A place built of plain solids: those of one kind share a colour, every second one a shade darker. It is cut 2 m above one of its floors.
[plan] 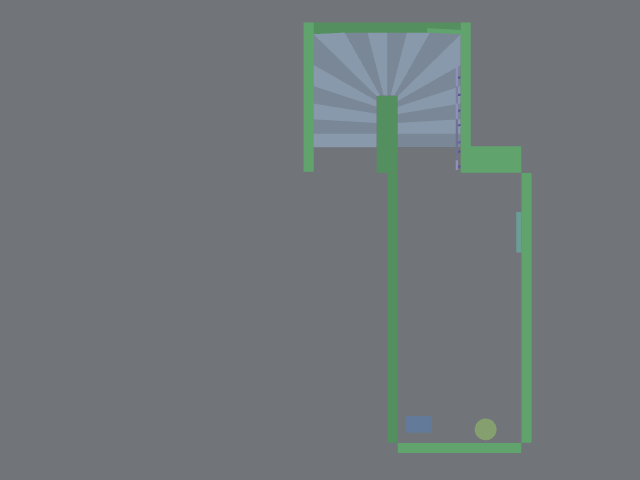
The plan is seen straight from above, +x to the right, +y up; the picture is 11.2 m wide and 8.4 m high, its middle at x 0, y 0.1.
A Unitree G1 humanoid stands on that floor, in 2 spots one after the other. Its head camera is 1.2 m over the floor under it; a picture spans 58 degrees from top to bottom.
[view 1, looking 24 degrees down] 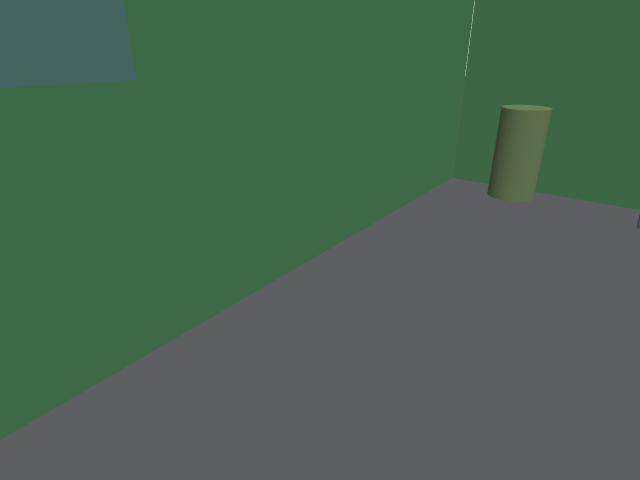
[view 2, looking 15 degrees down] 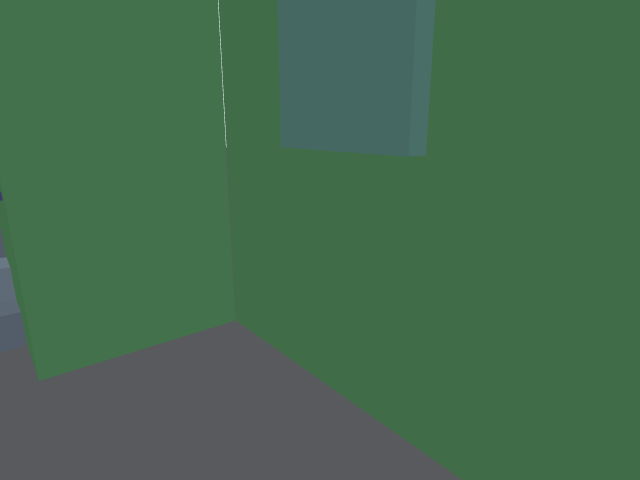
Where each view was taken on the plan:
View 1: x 2.04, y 0.73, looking -53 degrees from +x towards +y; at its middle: wall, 2.70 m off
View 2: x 2.36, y -1.01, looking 51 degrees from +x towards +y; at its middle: wall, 1.92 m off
